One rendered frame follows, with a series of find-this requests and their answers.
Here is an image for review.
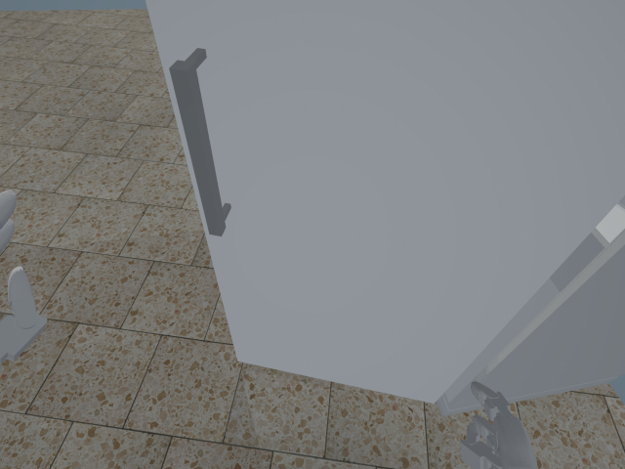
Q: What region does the left robot hand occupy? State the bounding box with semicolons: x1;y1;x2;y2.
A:
0;190;47;364

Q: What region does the fridge door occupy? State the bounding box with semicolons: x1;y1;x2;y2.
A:
146;0;625;404

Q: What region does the handle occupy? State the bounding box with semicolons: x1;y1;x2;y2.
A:
169;48;231;236

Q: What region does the right robot hand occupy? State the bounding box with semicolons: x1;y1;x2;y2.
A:
460;381;538;469

